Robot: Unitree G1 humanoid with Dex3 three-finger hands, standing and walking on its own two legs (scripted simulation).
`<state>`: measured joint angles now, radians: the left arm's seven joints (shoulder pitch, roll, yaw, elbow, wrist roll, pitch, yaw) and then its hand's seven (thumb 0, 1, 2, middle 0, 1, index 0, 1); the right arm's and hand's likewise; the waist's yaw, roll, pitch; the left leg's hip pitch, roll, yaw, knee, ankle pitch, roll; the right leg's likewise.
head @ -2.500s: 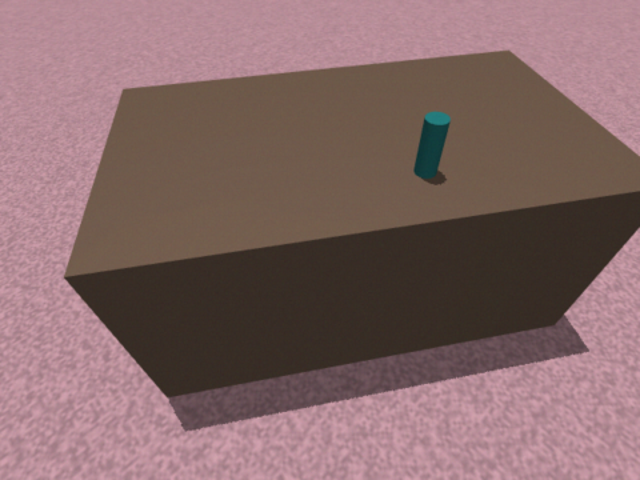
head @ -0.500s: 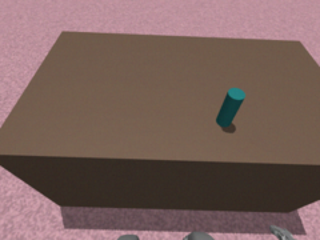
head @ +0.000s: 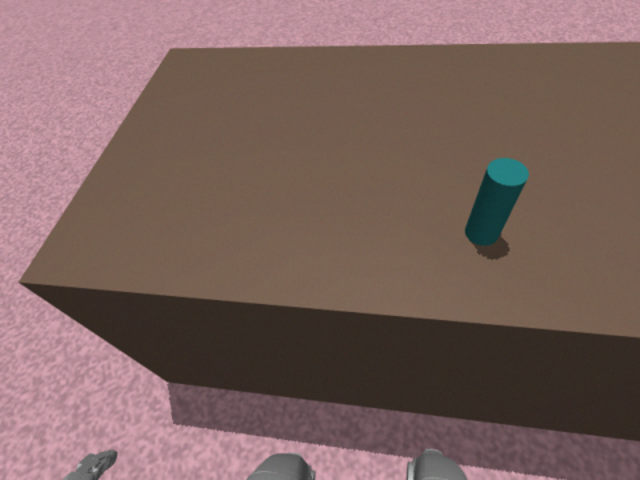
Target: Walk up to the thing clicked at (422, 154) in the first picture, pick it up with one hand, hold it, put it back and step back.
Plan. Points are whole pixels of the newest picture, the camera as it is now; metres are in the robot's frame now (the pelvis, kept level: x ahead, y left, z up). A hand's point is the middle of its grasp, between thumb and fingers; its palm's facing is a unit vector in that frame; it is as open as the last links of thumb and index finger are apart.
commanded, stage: walk up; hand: right
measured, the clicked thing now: (493, 205) +0.51 -0.22 -0.02
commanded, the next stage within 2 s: stand in 1.50 s
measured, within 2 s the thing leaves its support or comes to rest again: neither
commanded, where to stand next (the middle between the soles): +0.05 +0.03 m, yaw -4 degrees
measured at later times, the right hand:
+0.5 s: hand out of the picture +0.09 -0.24 -0.14, palm faces -0.02 +0.94 -0.34, open 7.4 cm
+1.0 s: hand out of the picture +0.04 -0.24 -0.12, palm faces +0.05 +0.94 -0.35, open 7.4 cm
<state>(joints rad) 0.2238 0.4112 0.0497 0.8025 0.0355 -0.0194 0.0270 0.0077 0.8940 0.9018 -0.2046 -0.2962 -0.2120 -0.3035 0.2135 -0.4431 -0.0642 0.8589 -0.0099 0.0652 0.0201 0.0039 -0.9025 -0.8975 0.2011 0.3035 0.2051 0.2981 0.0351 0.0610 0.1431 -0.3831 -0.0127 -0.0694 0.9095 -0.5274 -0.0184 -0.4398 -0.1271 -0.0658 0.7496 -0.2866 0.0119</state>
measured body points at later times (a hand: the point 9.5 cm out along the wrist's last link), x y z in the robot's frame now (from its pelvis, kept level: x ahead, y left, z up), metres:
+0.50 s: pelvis -0.02 +0.02 +0.01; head +0.00 +0.01 +0.46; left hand +0.05 +0.33 -0.11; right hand +0.09 -0.29 -0.11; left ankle +0.00 +0.15 -0.71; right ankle -0.01 -0.11 -0.71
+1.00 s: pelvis -0.01 +0.03 +0.03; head -0.01 +0.03 +0.48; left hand +0.10 +0.32 -0.09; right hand +0.04 -0.29 -0.10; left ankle +0.00 +0.15 -0.71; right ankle -0.01 -0.11 -0.71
